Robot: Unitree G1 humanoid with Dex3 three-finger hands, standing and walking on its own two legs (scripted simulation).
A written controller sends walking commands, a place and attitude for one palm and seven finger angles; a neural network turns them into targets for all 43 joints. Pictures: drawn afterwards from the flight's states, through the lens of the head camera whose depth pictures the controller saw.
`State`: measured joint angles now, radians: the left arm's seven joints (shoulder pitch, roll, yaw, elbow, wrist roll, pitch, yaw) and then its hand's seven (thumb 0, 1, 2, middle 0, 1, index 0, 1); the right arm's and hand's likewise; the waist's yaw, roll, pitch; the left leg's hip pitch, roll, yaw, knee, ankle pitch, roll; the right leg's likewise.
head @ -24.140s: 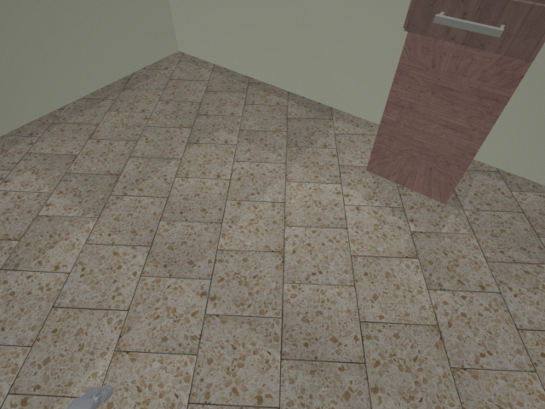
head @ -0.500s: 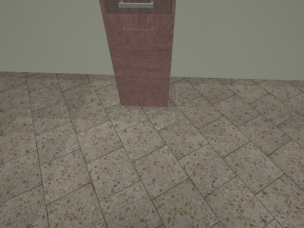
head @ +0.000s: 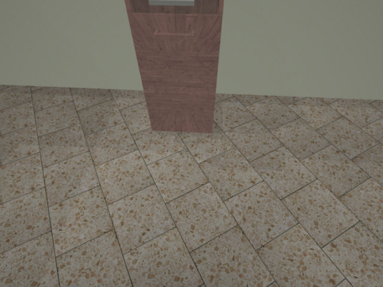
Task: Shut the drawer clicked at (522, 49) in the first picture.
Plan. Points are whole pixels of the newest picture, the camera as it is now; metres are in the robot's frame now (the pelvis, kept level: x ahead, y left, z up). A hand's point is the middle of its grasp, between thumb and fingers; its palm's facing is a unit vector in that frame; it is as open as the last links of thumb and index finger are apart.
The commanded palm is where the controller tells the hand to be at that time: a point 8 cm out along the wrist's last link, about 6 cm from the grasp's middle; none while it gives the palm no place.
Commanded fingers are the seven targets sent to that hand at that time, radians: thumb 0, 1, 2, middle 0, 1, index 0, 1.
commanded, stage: look to check the result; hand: left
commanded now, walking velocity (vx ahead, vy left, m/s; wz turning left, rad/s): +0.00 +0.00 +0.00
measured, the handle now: (172, 0) +1.16 +0.14 +0.10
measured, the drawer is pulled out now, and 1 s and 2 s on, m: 0.00 0.00 0.00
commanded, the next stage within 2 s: stand and wait in 0.08 s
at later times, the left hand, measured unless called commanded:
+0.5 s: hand out of the picture +0.11 +0.24 -0.16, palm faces -0.04 -0.94 -0.34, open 7.4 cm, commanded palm none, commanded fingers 0.00 0.90 0.90 -0.20 -0.30 -0.20 -0.30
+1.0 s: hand out of the picture +0.11 +0.24 -0.15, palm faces -0.04 -0.94 -0.34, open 7.4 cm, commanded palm none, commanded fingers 0.00 0.90 0.90 -0.20 -0.30 -0.20 -0.30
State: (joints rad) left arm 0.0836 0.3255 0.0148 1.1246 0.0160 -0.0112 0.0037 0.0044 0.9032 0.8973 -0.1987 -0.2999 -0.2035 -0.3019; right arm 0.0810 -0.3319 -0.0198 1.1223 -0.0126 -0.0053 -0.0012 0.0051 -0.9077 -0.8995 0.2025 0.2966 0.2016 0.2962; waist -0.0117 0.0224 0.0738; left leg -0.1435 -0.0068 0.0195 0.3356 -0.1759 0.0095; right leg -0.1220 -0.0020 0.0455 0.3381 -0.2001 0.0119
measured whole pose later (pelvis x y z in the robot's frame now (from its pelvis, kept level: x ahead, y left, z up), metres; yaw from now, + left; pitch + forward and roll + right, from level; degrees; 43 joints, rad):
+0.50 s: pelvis +0.02 -0.01 +0.00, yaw +0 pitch -1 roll +0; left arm 0.08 0.32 0.01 1.12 0.01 -0.02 0.00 0.00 0.90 0.90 -0.20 -0.30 -0.20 -0.30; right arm 0.08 -0.34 -0.02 1.13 -0.01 -0.01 -0.01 0.01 -0.91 -0.90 0.20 0.30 0.20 0.30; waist -0.02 0.01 0.07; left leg -0.12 0.00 0.02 0.32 -0.19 0.00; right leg -0.09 0.01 0.05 0.32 -0.21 0.00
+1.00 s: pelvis +0.02 -0.01 +0.00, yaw +0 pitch -1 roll +0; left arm 0.09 0.33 0.02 1.12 0.01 -0.02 0.00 0.00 0.90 0.90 -0.20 -0.30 -0.20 -0.30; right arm 0.09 -0.33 -0.02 1.13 -0.01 -0.01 -0.01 0.01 -0.91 -0.90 0.20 0.30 0.20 0.30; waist -0.01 0.01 0.06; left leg -0.10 0.01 0.02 0.31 -0.20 0.00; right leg -0.08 0.01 0.05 0.31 -0.21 0.00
